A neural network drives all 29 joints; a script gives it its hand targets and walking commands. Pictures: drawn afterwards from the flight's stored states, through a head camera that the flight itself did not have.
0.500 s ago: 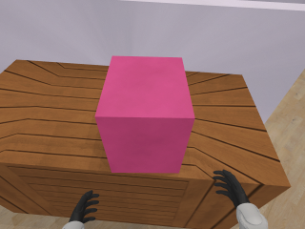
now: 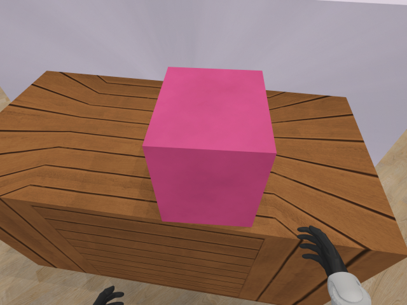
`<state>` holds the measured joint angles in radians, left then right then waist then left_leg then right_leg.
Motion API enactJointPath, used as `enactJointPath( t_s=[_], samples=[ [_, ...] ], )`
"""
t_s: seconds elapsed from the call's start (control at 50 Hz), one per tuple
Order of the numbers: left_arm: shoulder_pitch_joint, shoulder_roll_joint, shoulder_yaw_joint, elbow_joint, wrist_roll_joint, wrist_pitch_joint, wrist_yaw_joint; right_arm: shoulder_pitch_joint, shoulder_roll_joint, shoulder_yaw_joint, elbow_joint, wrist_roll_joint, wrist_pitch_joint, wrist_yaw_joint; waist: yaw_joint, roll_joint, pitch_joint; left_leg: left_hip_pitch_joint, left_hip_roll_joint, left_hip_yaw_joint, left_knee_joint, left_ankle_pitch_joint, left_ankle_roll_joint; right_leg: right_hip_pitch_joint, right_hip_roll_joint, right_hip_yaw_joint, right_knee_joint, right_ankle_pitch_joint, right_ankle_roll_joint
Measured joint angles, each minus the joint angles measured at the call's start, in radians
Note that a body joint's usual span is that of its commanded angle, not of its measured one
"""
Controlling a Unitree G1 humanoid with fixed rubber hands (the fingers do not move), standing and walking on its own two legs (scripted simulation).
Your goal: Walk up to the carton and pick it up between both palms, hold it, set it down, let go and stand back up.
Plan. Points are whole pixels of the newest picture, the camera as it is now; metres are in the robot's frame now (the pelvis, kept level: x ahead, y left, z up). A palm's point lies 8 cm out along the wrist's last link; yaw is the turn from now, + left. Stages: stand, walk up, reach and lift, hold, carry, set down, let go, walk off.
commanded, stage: stand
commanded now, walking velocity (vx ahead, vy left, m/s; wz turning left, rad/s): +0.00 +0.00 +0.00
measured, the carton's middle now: (210, 148) +0.45 +0.01 +0.04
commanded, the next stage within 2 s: none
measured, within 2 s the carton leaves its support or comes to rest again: neither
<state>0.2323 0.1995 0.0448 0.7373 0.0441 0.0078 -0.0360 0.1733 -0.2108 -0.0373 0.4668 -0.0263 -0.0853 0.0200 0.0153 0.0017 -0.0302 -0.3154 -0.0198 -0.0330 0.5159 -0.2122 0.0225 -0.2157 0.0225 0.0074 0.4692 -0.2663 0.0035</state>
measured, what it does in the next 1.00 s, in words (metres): stands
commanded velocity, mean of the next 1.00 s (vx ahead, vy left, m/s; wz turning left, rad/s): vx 0.00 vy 0.00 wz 0.00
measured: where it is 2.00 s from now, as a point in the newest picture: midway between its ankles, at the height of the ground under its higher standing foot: outside the picture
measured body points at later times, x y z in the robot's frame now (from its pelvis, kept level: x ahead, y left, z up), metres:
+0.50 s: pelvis +0.00 +0.01 +0.00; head +0.03 +0.00 +0.45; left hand +0.06 +0.25 -0.14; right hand +0.09 -0.22 -0.13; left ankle +0.04 +0.10 -0.74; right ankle -0.01 -0.12 -0.74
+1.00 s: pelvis +0.03 -0.02 +0.00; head +0.04 -0.02 +0.45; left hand +0.02 +0.21 -0.15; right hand +0.05 -0.24 -0.16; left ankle +0.04 +0.10 -0.74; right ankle -0.01 -0.12 -0.74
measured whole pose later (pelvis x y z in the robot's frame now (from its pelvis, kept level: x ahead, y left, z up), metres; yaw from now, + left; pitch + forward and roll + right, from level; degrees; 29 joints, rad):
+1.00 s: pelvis +0.03 -0.02 +0.00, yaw +3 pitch +0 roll +0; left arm 0.28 0.15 0.02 1.09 0.01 0.00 0.03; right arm 0.32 -0.17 -0.01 1.02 -0.02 0.00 -0.03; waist 0.00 0.01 0.01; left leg -0.25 -0.05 -0.08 0.47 -0.22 0.01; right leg -0.15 0.00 -0.04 0.46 -0.31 -0.02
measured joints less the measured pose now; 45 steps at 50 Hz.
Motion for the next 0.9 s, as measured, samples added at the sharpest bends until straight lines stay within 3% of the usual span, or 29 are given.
enactJointPath(
  t_s=[0.24, 0.34, 0.58, 0.9],
  samples=[
    [0.041, -0.009, -0.003, 0.096, 0.0, -0.007, -0.003, 0.032, -0.001, -0.005, 0.0, -0.004, 0.007, -0.018, 0.004, 0.0, -0.018, -0.039, -0.013, -0.012, 0.002, 0.01, 0.007, -0.036, -0.011, -0.013, 0.007, 0.002, 0.005],
    [0.032, -0.018, -0.009, 0.114, -0.007, -0.008, 0.0, 0.082, 0.006, 0.014, 0.098, -0.009, 0.059, -0.011, 0.011, 0.011, -0.004, -0.036, -0.021, -0.017, 0.001, 0.01, 0.01, -0.033, -0.019, -0.019, 0.011, -0.004, 0.009],
    [0.033, -0.009, 0.003, 0.188, -0.028, -0.015, 0.042, 0.197, 0.027, 0.026, 0.31, -0.006, 0.067, -0.026, -0.011, 0.023, 0.044, -0.015, -0.041, -0.022, -0.018, 0.009, 0.015, -0.022, -0.039, -0.025, 0.026, -0.028, 0.007],
    [0.04, -0.035, -0.017, 0.32, -0.034, -0.013, 0.067, 0.154, 0.025, 0.021, 0.497, 0.007, 0.073, -0.047, -0.017, 0.017, 0.037, 0.045, -0.034, -0.044, -0.043, -0.003, -0.004, 0.046, -0.03, -0.046, -0.005, -0.044, -0.012]
  ],
)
